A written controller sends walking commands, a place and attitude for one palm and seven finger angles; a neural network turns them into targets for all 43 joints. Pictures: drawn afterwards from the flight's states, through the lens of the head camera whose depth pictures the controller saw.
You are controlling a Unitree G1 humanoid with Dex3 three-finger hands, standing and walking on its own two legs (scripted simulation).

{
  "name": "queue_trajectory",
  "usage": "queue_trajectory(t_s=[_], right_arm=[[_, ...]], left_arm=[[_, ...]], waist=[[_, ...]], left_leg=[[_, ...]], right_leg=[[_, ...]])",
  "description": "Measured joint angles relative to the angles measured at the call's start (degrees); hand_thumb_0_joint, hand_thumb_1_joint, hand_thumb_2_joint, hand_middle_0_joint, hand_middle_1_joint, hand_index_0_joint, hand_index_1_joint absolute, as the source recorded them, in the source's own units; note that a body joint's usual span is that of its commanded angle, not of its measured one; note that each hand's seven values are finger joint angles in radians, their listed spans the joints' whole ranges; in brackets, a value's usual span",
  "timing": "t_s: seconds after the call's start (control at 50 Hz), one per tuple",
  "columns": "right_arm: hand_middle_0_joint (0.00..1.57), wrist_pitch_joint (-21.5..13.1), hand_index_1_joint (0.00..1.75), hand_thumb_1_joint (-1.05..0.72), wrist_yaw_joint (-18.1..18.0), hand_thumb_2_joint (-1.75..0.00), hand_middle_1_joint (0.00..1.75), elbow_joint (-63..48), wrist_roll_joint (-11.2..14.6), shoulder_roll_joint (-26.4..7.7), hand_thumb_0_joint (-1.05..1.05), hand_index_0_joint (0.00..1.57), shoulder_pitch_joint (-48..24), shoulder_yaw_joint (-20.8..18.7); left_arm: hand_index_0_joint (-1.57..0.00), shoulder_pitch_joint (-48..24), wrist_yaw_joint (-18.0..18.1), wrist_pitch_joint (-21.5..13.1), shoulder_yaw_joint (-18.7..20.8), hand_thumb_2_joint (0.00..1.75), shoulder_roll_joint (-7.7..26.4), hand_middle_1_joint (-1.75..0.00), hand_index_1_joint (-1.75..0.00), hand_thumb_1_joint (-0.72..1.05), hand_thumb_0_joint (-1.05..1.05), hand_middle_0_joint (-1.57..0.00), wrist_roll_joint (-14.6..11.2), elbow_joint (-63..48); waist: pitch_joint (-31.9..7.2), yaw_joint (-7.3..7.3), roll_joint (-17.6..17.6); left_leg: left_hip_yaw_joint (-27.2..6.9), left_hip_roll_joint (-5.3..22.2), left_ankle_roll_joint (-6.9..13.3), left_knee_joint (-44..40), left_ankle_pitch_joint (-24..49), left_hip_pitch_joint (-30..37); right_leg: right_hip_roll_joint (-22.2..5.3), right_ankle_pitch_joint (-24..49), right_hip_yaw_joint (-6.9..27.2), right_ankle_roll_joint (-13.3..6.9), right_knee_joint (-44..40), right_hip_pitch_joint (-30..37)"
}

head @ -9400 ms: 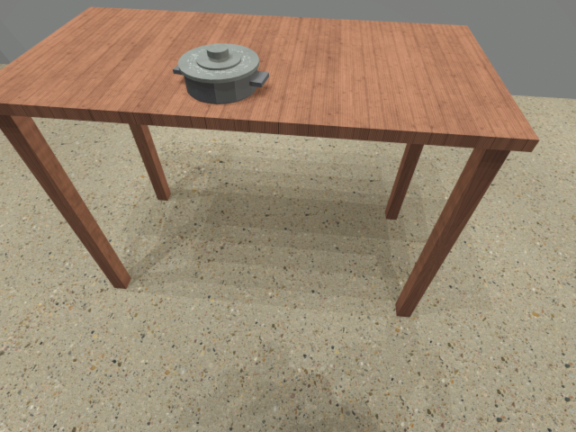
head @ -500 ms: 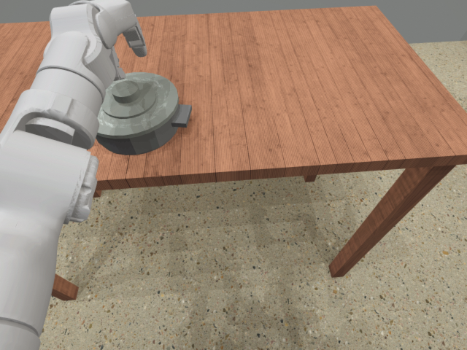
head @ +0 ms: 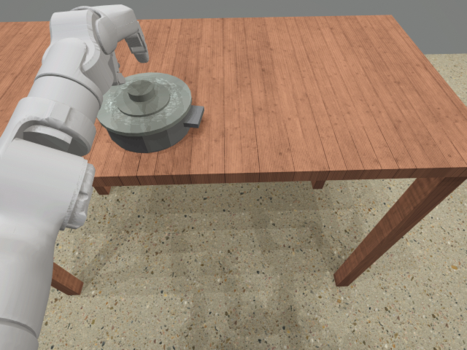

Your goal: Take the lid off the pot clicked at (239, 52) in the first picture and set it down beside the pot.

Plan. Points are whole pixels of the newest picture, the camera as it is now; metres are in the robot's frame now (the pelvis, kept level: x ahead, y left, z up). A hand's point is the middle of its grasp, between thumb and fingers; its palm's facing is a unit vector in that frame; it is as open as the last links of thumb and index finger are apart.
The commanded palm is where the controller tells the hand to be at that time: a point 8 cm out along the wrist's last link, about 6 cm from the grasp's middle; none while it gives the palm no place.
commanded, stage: move the open hand above the knob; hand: left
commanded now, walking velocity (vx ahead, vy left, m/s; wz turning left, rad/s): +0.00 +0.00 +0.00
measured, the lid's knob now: (141, 90) +0.54 +0.14 +0.15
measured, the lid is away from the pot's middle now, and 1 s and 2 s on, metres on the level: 0.00 0.00 0.00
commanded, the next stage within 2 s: lower the open fingers around the knob in 0.24 s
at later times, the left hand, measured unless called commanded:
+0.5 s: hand (130, 68) +0.50 +0.14 +0.22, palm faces -0.35 -0.10 -0.93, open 10.2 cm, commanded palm +0.50 +0.14 +0.27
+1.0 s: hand (130, 83) +0.52 +0.15 +0.19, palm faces -0.41 -0.09 -0.91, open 10.0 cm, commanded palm +0.52 +0.14 +0.24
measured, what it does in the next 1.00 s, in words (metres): stands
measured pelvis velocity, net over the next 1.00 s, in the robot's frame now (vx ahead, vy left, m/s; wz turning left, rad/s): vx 0.01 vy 0.00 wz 0.01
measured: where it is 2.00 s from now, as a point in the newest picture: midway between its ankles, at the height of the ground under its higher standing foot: outside the picture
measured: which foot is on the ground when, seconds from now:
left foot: down 0.00-1.00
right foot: down 0.00-1.00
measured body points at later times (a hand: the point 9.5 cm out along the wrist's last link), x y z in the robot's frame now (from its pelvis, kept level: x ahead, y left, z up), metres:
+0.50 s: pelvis +0.00 +0.00 +0.00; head +0.05 -0.02 +0.44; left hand +0.52 +0.14 +0.27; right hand +0.01 -0.27 -0.15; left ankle -0.02 +0.11 -0.74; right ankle -0.05 -0.13 -0.74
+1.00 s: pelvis +0.01 +0.00 -0.01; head +0.07 -0.01 +0.44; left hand +0.54 +0.15 +0.24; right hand +0.01 -0.28 -0.14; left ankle -0.02 +0.11 -0.74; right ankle -0.05 -0.13 -0.74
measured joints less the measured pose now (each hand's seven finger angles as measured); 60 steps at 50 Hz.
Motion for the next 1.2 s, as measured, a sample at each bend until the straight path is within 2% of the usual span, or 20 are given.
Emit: queue_trajectory(t_s=[0.2, 0.36, 0.52, 0.72, 0.8, 0.96, 1.2], right_arm=[[0.20, 0.68, 0.30, -0.90, 0.79, -0.90, 0.30, 0.16, -0.06, 0.01, 0.00, 0.20, -0.40, 0.04], [0.20, 0.89, 0.30, -0.90, 0.32, -0.90, 0.30, 1.17, 0.12, 0.66, 0.00, 0.20, 0.77, 0.86], [0.20, 0.33, 0.30, -0.90, 0.34, -0.90, 0.30, 3.28, 0.05, -0.01, 0.00, 0.20, 2.47, 0.89], [0.20, -0.11, 0.30, -0.90, -0.51, -0.90, 0.30, 2.97, -0.22, -0.95, 0.00, 0.20, 3.23, 0.00], [0.20, -0.11, 0.30, -0.90, -0.48, -0.90, 0.30, 2.69, -0.24, -1.23, 0.00, 0.20, 3.39, -0.49], [0.20, -0.06, 0.30, -0.90, -0.23, -0.90, 0.30, 3.25, -0.28, -0.61, 0.00, 0.20, 2.94, -0.75], [0.21, 1.77, 0.30, -0.90, 0.44, -0.90, 0.30, 4.00, -0.53, 0.63, 0.00, 0.20, 1.73, -0.22]], left_arm=[[-0.87, -1.27, 0.54, 0.84, -1.76, 1.65, -1.84, -0.08, -0.08, -0.39, 0.00, -0.87, 0.08, -0.06], [-0.87, -1.97, 1.38, 1.52, 0.26, 1.65, -2.02, -0.08, -0.08, -0.39, 0.00, -0.87, 0.11, 2.60], [-0.87, -5.33, -0.30, 6.73, -0.11, 1.65, -3.16, -0.08, -0.08, -0.39, 0.00, -0.87, -0.06, 9.44], [-0.87, -3.76, -0.80, 5.37, 1.27, 1.65, -1.84, -0.08, -0.08, -0.39, 0.00, -0.87, 0.32, 9.74], [-0.87, -3.29, -0.35, 4.72, 0.36, 1.65, -1.59, -0.08, -0.08, -0.39, 0.00, -0.87, 0.93, 9.46], [-0.88, -3.40, -0.21, 3.83, -1.30, 1.65, -2.23, -0.08, -0.09, -0.39, 0.00, -0.87, 0.26, 8.84], [-0.89, -5.17, 0.52, 5.67, -3.70, 1.65, -3.97, -0.08, -0.10, -0.39, 0.00, -0.87, 0.41, 10.39]], waist=[[-0.16, 0.15, 0.25], [-0.12, -0.72, 0.98], [-0.11, -1.46, 1.35], [-0.53, -2.96, 0.05], [-0.48, -2.85, -0.25], [-0.88, -2.23, -0.32], [-1.62, -1.89, 0.21]], left_leg=[[-0.21, -0.49, 0.17, 0.55, 0.04, -1.11], [0.41, -0.35, 0.21, 0.38, 0.05, -0.99], [0.23, -0.34, 0.10, 0.40, 0.15, -1.51], [0.20, 0.22, -0.13, 1.47, -0.60, -2.51], [0.02, 0.29, -0.20, 2.10, -0.94, -3.31], [-0.40, 0.03, -0.04, 3.03, -1.49, -4.74], [-0.72, -0.19, 0.01, 4.81, -2.15, -6.83]], right_leg=[[-0.49, -0.21, -0.19, 0.22, 0.78, -1.08], [-0.37, -0.21, 0.47, 0.22, 1.14, -1.47], [-0.33, -0.39, 0.32, 0.09, 1.54, -2.10], [0.22, -0.75, 0.35, -0.20, 2.01, -2.89], [0.29, -0.88, 0.18, -0.20, 2.12, -3.38], [0.04, -1.34, -0.23, 0.00, 2.53, -4.38], [-0.19, -2.24, -0.49, 0.04, 4.48, -6.39]])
